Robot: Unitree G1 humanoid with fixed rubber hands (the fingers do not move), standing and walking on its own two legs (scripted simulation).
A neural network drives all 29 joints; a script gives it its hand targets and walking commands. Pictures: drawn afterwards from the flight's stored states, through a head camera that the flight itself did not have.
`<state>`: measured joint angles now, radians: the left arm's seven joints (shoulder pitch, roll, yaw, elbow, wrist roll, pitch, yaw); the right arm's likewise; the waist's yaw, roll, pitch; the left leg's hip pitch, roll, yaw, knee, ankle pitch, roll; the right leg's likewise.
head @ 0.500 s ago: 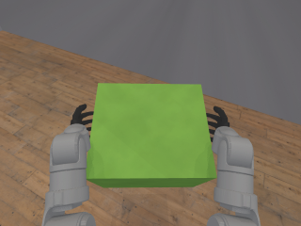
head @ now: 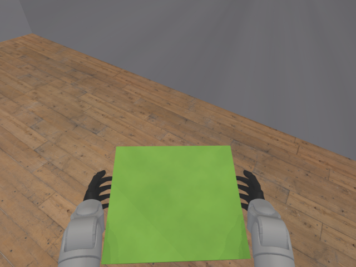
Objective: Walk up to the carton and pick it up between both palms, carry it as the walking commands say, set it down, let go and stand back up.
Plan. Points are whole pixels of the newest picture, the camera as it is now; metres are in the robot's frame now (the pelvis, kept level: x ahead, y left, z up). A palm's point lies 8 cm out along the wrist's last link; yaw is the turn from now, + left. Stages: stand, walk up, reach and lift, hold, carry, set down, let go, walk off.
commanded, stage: hold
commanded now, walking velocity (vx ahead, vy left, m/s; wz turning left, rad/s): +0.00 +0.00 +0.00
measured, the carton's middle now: (174, 206) +0.30 +0.00 -0.06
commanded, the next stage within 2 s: set down in 0.38 s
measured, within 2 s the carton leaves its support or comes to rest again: neither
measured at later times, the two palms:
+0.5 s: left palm (92, 186) +0.29 +0.19 +0.05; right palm (254, 189) +0.29 -0.18 +0.05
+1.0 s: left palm (100, 195) +0.31 +0.19 -0.02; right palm (244, 197) +0.31 -0.18 -0.03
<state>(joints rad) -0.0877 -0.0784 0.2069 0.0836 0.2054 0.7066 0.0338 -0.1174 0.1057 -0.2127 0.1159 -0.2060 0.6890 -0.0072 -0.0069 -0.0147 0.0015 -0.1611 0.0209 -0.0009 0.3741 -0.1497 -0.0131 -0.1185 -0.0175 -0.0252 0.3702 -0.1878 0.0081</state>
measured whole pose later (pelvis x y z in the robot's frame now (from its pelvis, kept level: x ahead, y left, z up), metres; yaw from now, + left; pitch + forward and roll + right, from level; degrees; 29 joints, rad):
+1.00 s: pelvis +0.01 +0.00 +0.00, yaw -1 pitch +7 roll +0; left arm -0.29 -0.12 0.38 0.33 0.33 0.47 -0.09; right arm -0.30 0.12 -0.41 0.38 -0.33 0.45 0.10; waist 0.03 -0.02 0.01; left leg -0.38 0.01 0.00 0.40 -0.15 -0.01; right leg -0.36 -0.02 0.01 0.42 -0.19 0.01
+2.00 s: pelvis -0.05 +0.00 -0.14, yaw -2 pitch +41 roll -1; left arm -0.70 -0.04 0.51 0.37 0.28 0.41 -0.14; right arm -0.70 0.05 -0.50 0.39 -0.26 0.41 0.10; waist 0.04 -0.02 -0.18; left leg -1.55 0.02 -0.02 1.16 -0.32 -0.01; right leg -1.52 0.01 0.00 1.16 -0.36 0.01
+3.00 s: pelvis -0.09 +0.01 -0.29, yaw -3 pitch +51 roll -2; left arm -1.09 0.15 0.46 0.63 0.17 0.40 -0.05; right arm -1.10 -0.13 -0.46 0.64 -0.15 0.39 0.02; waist 0.03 -0.02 -0.14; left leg -2.17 0.01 -0.03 1.70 -0.42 -0.01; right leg -2.14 0.01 0.02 1.72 -0.47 0.03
